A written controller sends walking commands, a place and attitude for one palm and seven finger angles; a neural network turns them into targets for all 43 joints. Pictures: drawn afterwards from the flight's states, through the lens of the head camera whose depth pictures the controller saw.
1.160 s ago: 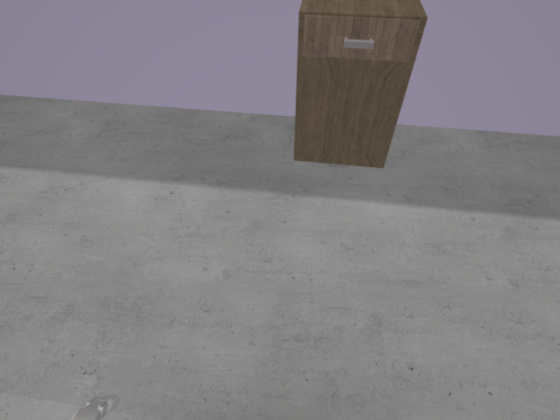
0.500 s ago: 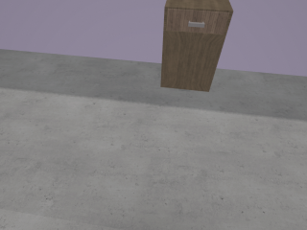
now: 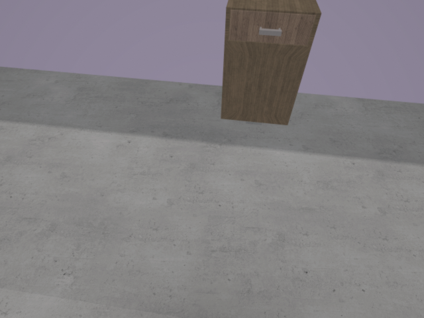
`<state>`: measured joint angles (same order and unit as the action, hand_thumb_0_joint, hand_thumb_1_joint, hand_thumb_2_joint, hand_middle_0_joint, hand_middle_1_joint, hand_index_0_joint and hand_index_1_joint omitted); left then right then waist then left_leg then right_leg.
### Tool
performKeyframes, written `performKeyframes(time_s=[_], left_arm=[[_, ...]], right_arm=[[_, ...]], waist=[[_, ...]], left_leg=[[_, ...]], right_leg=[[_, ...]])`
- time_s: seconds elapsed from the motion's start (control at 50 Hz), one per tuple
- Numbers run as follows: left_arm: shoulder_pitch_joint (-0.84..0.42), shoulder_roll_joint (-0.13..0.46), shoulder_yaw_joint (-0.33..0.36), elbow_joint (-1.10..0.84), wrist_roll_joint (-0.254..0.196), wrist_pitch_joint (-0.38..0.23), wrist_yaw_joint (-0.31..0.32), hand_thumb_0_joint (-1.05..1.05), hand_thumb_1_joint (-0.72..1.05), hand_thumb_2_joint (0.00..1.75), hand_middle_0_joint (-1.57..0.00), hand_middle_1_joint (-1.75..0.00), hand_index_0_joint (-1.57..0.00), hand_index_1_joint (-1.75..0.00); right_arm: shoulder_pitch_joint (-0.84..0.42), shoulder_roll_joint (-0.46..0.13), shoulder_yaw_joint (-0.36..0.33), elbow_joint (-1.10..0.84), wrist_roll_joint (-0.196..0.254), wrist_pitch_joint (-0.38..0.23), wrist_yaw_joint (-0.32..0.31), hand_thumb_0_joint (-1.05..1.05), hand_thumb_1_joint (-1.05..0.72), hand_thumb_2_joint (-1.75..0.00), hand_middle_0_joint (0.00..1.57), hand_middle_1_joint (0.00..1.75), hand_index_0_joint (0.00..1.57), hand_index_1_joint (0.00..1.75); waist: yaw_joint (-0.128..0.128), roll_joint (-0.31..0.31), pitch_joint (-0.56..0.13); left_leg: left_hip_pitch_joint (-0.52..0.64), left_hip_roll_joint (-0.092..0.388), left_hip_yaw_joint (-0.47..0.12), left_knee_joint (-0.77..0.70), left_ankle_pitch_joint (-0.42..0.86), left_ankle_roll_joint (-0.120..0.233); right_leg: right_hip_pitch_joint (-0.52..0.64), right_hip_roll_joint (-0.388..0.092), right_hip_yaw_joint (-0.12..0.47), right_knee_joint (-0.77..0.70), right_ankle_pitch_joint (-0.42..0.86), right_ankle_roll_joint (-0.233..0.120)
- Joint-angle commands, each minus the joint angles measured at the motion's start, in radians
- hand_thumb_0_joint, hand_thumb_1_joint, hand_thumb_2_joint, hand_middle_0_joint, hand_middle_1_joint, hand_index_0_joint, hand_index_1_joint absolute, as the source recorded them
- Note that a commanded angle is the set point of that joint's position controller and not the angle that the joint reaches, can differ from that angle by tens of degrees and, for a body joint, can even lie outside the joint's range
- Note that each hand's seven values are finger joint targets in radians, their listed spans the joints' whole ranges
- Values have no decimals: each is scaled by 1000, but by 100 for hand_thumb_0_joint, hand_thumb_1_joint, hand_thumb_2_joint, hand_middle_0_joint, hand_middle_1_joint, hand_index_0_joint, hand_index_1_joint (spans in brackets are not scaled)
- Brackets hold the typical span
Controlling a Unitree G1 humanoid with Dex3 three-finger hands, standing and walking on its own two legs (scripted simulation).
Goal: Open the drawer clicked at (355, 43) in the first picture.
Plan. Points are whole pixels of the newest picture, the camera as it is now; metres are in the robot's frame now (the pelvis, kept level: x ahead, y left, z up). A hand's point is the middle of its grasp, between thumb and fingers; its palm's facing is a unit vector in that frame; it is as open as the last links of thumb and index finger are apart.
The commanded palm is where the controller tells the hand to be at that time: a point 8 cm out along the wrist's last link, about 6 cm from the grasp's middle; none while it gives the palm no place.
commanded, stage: look at it before walking up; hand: left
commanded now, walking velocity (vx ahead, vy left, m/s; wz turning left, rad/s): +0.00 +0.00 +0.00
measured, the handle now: (270, 30) +1.54 -0.25 -0.10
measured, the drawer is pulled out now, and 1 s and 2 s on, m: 0.00 0.00 0.00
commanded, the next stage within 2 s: walk to a spot facing it in 0.48 s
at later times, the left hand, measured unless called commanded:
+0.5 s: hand out of the picture +0.09 +0.25 -0.15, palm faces -0.03 -0.94 -0.34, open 7.4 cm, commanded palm none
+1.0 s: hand out of the picture +0.13 +0.16 -0.18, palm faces -0.18 -0.96 -0.23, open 7.4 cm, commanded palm none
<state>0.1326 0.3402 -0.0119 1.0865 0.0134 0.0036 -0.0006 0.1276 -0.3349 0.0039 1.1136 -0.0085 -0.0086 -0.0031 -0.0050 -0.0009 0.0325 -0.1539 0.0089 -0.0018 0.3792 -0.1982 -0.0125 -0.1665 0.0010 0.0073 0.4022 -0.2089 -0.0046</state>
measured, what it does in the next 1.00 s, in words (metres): steps on the spot: right foot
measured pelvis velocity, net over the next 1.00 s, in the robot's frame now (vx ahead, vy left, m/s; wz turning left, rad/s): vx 0.07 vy -0.04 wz -0.20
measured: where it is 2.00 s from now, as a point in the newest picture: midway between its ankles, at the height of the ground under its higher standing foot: (247, 275)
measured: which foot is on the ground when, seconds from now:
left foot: down 0.00-1.00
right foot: down 0.00-0.80, up 0.82-0.98, down 1.00-1.00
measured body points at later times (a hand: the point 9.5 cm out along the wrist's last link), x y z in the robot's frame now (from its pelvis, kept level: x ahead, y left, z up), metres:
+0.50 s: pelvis +0.01 +0.00 +0.00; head +0.01 +0.00 +0.45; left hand +0.09 +0.30 -0.13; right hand +0.10 -0.30 -0.13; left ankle +0.01 +0.13 -0.74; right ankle +0.01 -0.12 -0.74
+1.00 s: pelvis +0.07 -0.04 -0.02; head +0.09 -0.07 +0.43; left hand +0.14 +0.21 -0.16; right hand +0.00 -0.28 -0.18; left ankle +0.01 +0.13 -0.74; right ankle +0.09 -0.14 -0.74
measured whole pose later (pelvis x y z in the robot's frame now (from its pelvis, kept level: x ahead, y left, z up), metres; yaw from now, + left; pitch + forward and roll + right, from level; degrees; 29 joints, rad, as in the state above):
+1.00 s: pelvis +0.07 -0.04 -0.02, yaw -11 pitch -1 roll +1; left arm 0.29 0.21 0.04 1.01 0.02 0.02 -0.05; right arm 0.33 -0.24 -0.03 1.08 -0.02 -0.02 -0.01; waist 0.00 0.03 0.06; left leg -0.08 0.12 0.17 0.56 -0.44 -0.07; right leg -0.36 -0.03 -0.09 0.68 -0.36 -0.01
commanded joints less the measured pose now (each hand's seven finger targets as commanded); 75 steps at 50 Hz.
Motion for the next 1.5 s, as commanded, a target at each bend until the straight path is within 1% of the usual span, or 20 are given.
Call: performKeyframes(time_s=[0.0,0.56,0.62,0.7,0.74,0.78,0.8,0.84,0.92,0.94,0.96,0.98,1.0,1.02,1.08,1.16,1.32,1.42,1.44,1.48], left_arm=[[-36,206,45,-63,-3,-31,10,0,90,90,-20,-30,-20,-30],[-40,212,46,-62,-2,-31,11,0,90,90,-20,-30,-20,-30],[44,91,25,-38,-1,-1,11,0,90,90,-20,-30,-20,-30],[72,108,51,-83,8,17,-13,0,90,90,-20,-30,-20,-30],[79,93,60,-113,10,15,-20,0,90,90,-20,-30,-20,-30],[60,42,62,-149,7,3,-29,0,90,90,-20,-30,-20,-30],[11,29,67,-176,7,-2,-32,0,90,90,-20,-30,-20,-30],[-25,19,73,-202,8,-11,-40,0,90,90,-20,-30,-20,-30],[105,-43,79,-170,5,-15,-54,0,90,90,-20,-30,-20,-30],[196,-43,85,-136,8,-16,-55,0,90,90,-20,-30,-20,-30],[348,-1,97,-89,13,-25,-48,0,90,90,-20,-30,-20,-30],[474,126,125,-57,21,-44,-27,0,90,90,-20,-30,-20,-30],[505,163,129,-55,0,-48,-10,0,90,90,-20,-30,-20,-30],[460,147,130,-69,-5,-49,3,0,90,90,-20,-30,-20,-30],[289,46,100,-114,3,-58,5,0,90,90,-20,-30,-20,-30],[271,8,92,-104,8,-76,6,0,90,90,-20,-30,-20,-30],[352,-22,83,-62,12,-90,20,0,90,90,-20,-30,-20,-30],[362,-13,85,-56,17,-79,29,0,90,90,-20,-30,-20,-30],[349,-3,89,-61,14,-79,28,0,90,90,-20,-30,-20,-30],[306,7,96,-68,5,-80,27,0,90,90,-20,-30,-20,-30]], right_arm=[[-48,-211,-40,-63,-1,-29,-10,0,-90,-90,20,30,20,30],[-67,-212,-37,-64,0,-26,-12,0,-90,-90,20,30,20,30],[16,-89,-13,-41,-10,-5,-9,0,-90,-90,20,30,20,30],[47,-118,-37,-74,-17,5,-7,0,-90,-90,20,30,20,30],[87,-137,-53,-87,-16,0,-9,0,-90,-90,20,30,20,30],[143,-179,-75,-89,-13,-15,-15,0,-90,-90,20,30,20,30],[174,-175,-83,-88,-11,-28,-17,0,-90,-90,20,30,20,30],[213,-145,-84,-85,-13,-43,-19,0,-90,-90,20,30,20,30],[120,-114,-84,-108,-21,-46,-19,0,-90,-90,20,30,20,30],[102,-110,-84,-112,-19,-45,-19,0,-90,-90,20,30,20,30],[97,-90,-81,-120,-12,-45,-13,0,-90,-90,20,30,20,30],[90,-13,-63,-157,2,-46,1,0,-90,-90,20,30,20,30],[20,3,-57,-210,-3,-55,3,0,-90,-90,20,30,20,30],[5,-19,-64,-210,-4,-55,1,0,-90,-90,20,30,20,30],[7,14,-69,-175,-15,-48,6,0,-90,-90,20,30,20,30],[87,60,-72,-152,-19,-20,14,0,-90,-90,20,30,20,30],[-88,78,-71,-241,-14,-32,28,0,-90,-90,20,30,20,30],[-149,96,-61,-268,-9,-49,31,0,-90,-90,20,30,20,30],[-117,89,-62,-260,-9,-54,27,0,-90,-90,20,30,20,30],[109,52,-75,-189,-14,-64,7,0,-90,-90,20,30,20,30]], waist=[[6,-5,-80],[8,-8,-54],[9,-7,-68],[7,-14,61],[-8,38,88],[-34,182,94],[-53,206,97],[-58,146,81],[26,132,35],[74,101,6],[139,-28,-66],[183,-362,-93],[178,-387,-75],[152,-237,-47],[65,-48,44],[6,-50,22],[49,-106,63],[68,-125,60],[52,-140,47],[-54,-106,-56]], left_leg=[[24,110,-96,-56,123,40],[39,112,-94,-73,153,36],[54,108,-42,-25,-30,16],[-40,115,-39,-17,-341,32],[-11,165,-95,-45,-424,64],[69,314,-250,-167,-455,144],[141,383,-281,-199,-319,193],[208,409,-223,-163,-92,214],[22,322,41,-21,36,114],[-57,281,94,101,8,86],[-144,214,172,333,25,46],[-424,99,233,676,-267,-14],[-564,49,121,854,-405,-14],[-596,100,40,901,-331,-3],[-523,155,9,864,-141,-17],[-479,141,37,773,-22,-46],[-596,129,51,561,58,-53],[-418,74,99,313,-5,-18],[-338,53,113,277,-15,-6],[-29,12,127,138,62,19]], right_leg=[[11,-118,110,-73,109,-30],[31,-122,104,-93,155,-27],[-9,-101,123,-77,-50,-20],[-158,-64,180,-61,-339,-48],[-255,-21,161,40,-363,-51],[-377,47,17,304,-258,-22],[-469,5,-9,437,-294,-9],[-535,-58,9,506,-311,1],[-208,-63,-92,292,-202,-6],[-54,-24,-132,211,-92,-12],[144,-1,-123,115,-42,-27],[297,-261,316,-61,-189,-123],[276,-390,657,-199,-129,-202],[272,-400,626,-190,-134,-239],[32,-316,434,-185,-86,-214],[-21,-221,242,-188,81,-173],[134,-204,223,-168,278,-177],[152,-197,215,-96,468,-155],[131,-194,204,-58,546,-153],[60,-134,154,163,652,-113]])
